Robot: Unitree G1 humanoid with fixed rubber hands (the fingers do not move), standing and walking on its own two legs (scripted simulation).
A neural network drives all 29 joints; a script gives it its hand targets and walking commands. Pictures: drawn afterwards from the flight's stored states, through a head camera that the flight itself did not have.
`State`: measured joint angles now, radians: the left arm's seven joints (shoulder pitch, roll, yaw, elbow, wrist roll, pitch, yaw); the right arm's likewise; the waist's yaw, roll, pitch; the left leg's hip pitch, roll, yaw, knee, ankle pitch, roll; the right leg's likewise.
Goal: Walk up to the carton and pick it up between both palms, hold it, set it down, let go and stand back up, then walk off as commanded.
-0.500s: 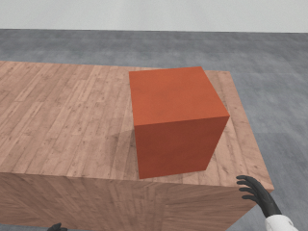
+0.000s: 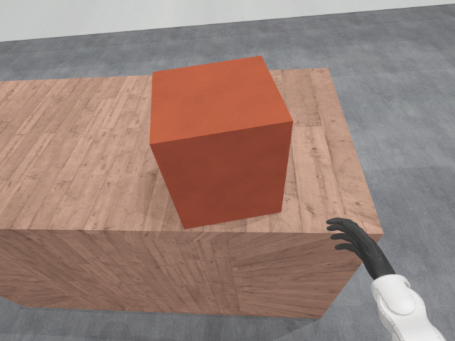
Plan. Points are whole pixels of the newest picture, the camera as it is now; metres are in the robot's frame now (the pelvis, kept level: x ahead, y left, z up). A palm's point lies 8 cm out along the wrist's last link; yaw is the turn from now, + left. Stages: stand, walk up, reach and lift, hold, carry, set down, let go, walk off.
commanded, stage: walk off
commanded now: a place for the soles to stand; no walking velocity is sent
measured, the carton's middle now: (221, 146) +0.47 +0.03 +0.08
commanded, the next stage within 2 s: none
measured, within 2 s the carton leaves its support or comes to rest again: neither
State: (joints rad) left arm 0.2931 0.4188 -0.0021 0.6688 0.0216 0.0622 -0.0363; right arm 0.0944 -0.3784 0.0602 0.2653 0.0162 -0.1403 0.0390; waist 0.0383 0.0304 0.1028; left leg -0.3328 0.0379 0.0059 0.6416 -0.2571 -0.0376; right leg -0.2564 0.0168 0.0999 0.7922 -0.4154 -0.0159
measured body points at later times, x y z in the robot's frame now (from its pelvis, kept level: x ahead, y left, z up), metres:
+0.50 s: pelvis -0.11 +0.03 +0.01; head -0.01 +0.01 +0.45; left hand +0.00 +0.35 -0.07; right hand +0.08 -0.26 -0.08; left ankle -0.14 +0.12 -0.72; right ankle -0.08 -0.11 -0.67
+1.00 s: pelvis -0.21 +0.00 +0.01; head -0.14 -0.07 +0.45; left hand -0.09 +0.32 -0.02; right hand -0.03 -0.30 -0.11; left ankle -0.29 +0.14 -0.61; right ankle -0.17 -0.11 -0.71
